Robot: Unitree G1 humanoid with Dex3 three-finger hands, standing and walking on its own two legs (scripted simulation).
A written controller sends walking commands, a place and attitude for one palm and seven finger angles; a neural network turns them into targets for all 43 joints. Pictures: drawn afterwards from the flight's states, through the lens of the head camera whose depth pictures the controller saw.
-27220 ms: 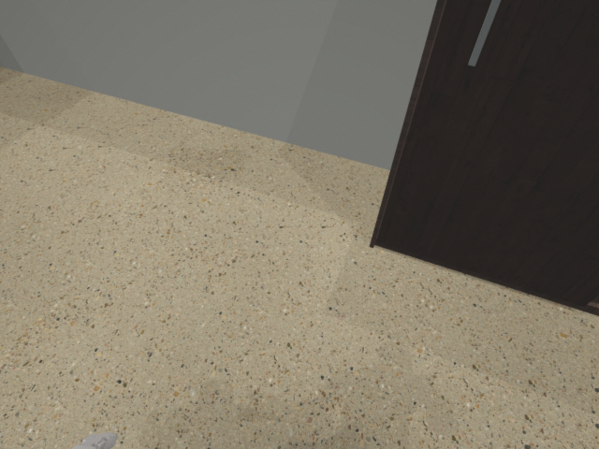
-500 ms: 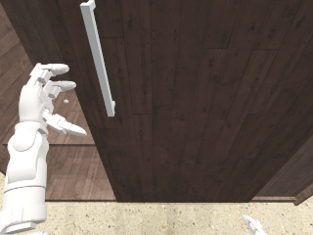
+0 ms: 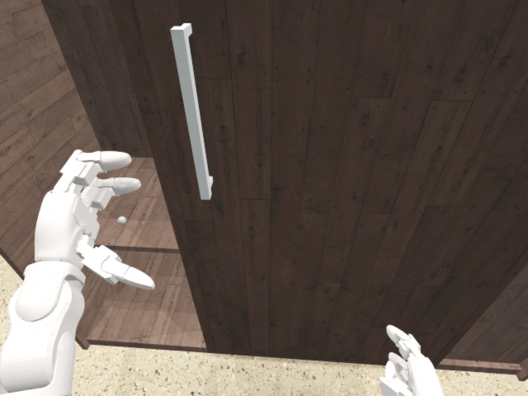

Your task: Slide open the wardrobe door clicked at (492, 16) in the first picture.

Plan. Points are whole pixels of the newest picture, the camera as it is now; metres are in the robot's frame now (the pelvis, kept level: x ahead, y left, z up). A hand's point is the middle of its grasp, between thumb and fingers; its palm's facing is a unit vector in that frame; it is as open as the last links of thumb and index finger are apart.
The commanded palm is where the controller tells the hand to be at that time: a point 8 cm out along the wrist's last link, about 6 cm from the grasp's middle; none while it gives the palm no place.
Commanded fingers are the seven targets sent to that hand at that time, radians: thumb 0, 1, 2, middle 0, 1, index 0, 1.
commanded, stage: draw the hand back to the body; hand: left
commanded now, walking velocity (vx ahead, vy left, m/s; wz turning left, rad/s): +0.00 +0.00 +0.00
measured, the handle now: (197, 123) +0.44 +0.19 +0.23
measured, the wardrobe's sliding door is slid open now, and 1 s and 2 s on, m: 0.47 0.47 0.47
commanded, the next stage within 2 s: step back with the hand held close in 1.62 s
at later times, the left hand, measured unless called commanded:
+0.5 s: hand (97, 244) +0.21 +0.24 +0.20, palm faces +0.19 -0.98 -0.02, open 14.7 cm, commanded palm +0.18 +0.27 +0.19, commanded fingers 0.00 -0.41 0.27 -0.25 -1.07 -0.25 -1.07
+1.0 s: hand (73, 250) +0.21 +0.27 +0.18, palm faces +0.44 -0.84 -0.31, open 11.2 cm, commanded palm +0.16 +0.30 +0.19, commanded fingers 0.00 0.50 0.71 -0.21 -0.53 -0.21 -0.53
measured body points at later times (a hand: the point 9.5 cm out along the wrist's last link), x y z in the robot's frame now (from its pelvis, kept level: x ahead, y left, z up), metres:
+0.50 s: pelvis -0.02 -0.01 +0.00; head -0.08 -0.02 +0.45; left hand +0.19 +0.29 +0.20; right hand +0.19 -0.22 -0.05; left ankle +0.02 +0.14 -0.73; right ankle -0.01 -0.13 -0.73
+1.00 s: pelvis +0.00 +0.02 +0.01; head -0.03 +0.01 +0.46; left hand +0.18 +0.32 +0.20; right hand +0.17 -0.20 -0.07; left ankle +0.02 +0.14 -0.73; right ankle -0.01 -0.13 -0.73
